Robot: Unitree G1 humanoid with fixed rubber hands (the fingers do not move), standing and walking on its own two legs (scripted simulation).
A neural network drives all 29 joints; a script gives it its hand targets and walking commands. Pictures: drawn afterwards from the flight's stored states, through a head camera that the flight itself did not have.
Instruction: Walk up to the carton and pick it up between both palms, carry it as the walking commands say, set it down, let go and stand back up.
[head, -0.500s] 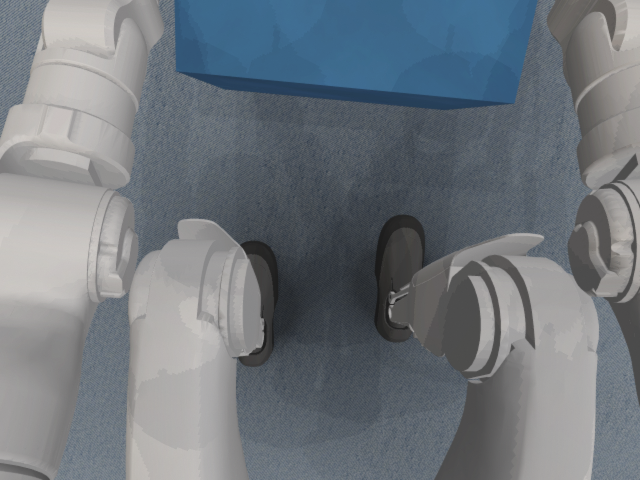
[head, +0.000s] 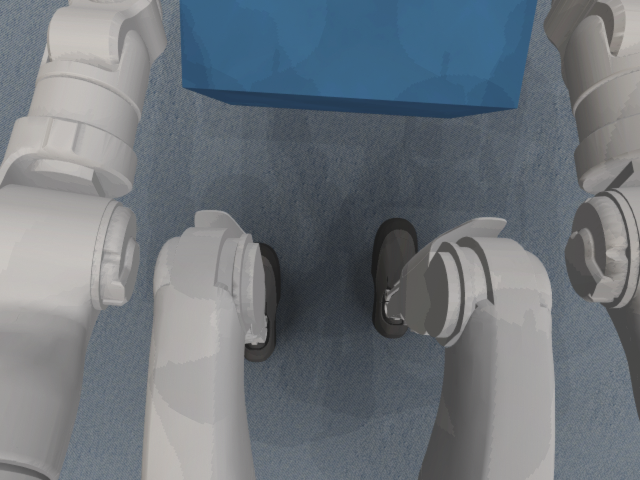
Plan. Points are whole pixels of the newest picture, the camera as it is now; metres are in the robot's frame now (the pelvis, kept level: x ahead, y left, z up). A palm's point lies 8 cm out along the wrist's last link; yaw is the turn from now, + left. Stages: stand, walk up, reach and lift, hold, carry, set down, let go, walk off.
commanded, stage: reach and lift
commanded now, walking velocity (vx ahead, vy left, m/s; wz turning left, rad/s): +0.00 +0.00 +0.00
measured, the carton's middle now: out of the picture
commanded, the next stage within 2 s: none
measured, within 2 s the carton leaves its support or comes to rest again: neither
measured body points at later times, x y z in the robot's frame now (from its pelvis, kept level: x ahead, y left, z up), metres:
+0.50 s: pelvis -0.01 +0.00 +0.05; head +0.33 +0.01 +0.34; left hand +0.54 +0.18 -0.08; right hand +0.56 -0.19 -0.06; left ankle +0.12 +0.11 -0.36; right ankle +0.17 -0.12 -0.36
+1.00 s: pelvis -0.02 +0.00 +0.09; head +0.30 +0.01 +0.40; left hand +0.52 +0.18 -0.01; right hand +0.54 -0.20 +0.01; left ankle +0.12 +0.11 -0.36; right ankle +0.17 -0.12 -0.36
